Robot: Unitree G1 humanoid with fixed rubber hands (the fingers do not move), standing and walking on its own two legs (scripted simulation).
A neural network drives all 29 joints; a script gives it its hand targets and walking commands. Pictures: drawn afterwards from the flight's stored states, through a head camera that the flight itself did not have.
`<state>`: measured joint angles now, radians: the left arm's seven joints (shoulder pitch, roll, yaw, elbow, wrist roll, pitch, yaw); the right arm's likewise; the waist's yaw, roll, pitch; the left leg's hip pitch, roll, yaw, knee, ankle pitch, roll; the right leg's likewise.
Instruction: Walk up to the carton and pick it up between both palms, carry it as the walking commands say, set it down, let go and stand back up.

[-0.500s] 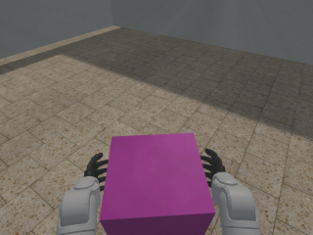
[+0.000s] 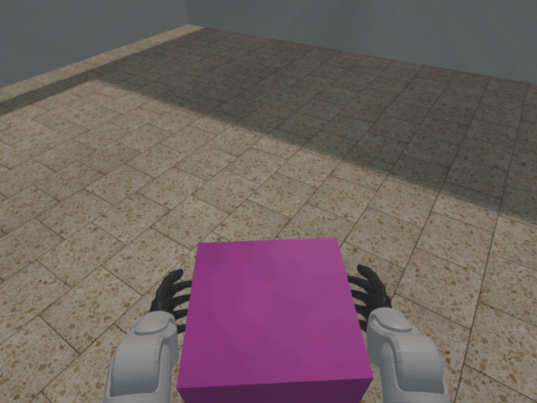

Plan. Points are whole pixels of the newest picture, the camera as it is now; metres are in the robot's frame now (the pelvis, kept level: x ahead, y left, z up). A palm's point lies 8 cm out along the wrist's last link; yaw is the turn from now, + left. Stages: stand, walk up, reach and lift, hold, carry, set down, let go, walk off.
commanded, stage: carry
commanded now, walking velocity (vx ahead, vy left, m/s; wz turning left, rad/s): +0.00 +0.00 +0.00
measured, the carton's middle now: (271, 342) +0.26 -0.01 -0.02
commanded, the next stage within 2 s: none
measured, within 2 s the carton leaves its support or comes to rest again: neither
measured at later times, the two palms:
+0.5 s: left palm (164, 293) +0.31 +0.14 +0.06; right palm (368, 273) +0.31 -0.16 +0.07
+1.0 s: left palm (130, 302) +0.29 +0.19 +0.07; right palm (341, 278) +0.30 -0.11 +0.08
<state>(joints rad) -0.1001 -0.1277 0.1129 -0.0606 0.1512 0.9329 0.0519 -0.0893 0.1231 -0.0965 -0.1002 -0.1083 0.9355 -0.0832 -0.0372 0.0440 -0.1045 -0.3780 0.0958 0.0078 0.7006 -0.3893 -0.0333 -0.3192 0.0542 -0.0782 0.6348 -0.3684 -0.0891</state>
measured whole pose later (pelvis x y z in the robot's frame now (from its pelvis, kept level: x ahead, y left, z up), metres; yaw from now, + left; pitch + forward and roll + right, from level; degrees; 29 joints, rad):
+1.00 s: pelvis +0.03 +0.03 +0.01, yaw +0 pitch +3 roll -1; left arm -0.12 -0.13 0.13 -0.10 0.16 0.94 0.06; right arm -0.13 0.13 -0.10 -0.10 -0.13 0.93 -0.06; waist 0.00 -0.01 -0.12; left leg -0.26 0.04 0.10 0.55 -0.33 0.02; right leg -0.21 0.03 -0.08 0.50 -0.33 -0.04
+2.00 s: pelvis -0.01 +0.04 +0.01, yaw +1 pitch +2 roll +0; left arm -0.12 -0.13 0.13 -0.09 0.16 0.94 0.05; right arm -0.14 0.13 -0.10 -0.07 -0.13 0.92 -0.06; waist 0.00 -0.01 -0.13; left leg -0.29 0.00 0.12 0.53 -0.27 0.04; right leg -0.27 -0.02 -0.08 0.54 -0.31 -0.02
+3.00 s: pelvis -0.02 +0.03 +0.01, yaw +0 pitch +0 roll +0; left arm -0.16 -0.13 0.15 0.00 0.20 0.90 0.03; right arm -0.16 0.13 -0.12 0.02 -0.17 0.88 -0.04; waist 0.00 -0.01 -0.09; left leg -0.26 0.02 0.10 0.51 -0.24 0.03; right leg -0.24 0.01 -0.08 0.51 -0.26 -0.04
